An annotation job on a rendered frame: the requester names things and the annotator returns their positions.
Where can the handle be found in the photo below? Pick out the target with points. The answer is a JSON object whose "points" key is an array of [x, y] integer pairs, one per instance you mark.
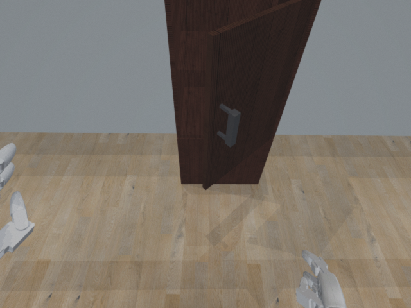
{"points": [[232, 125]]}

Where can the robot left hand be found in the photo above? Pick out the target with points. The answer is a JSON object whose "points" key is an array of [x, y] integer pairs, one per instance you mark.
{"points": [[17, 230]]}

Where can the cupboard door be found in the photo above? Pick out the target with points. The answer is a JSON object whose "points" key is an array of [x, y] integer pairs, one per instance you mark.
{"points": [[249, 65]]}

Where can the robot right hand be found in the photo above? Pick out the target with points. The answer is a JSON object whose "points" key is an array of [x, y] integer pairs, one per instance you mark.
{"points": [[326, 291]]}

